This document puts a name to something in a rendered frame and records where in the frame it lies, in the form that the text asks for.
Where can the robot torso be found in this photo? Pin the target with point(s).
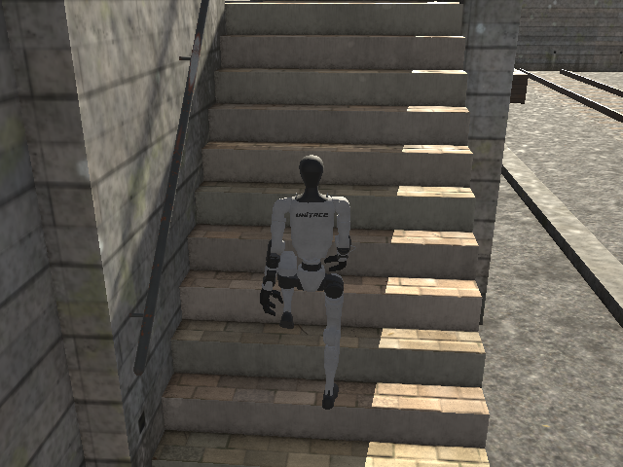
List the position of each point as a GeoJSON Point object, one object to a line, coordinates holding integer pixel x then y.
{"type": "Point", "coordinates": [312, 234]}

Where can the robot left hand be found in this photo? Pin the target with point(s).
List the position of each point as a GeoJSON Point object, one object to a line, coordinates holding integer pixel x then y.
{"type": "Point", "coordinates": [265, 301]}

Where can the robot left foot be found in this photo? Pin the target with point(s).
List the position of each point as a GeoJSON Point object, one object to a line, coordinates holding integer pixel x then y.
{"type": "Point", "coordinates": [286, 320]}

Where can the robot right hand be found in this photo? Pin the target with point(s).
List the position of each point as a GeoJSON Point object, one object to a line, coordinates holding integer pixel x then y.
{"type": "Point", "coordinates": [340, 266]}

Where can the right robot upper arm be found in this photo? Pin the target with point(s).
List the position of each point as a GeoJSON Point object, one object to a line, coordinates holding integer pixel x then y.
{"type": "Point", "coordinates": [341, 206]}

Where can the robot left forearm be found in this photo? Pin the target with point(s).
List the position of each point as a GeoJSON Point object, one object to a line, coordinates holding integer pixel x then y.
{"type": "Point", "coordinates": [270, 269]}

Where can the left robot upper arm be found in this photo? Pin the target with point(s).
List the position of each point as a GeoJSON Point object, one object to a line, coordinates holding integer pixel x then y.
{"type": "Point", "coordinates": [281, 207]}

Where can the robot right forearm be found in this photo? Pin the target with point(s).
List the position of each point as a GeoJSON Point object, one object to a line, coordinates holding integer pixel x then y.
{"type": "Point", "coordinates": [342, 253]}

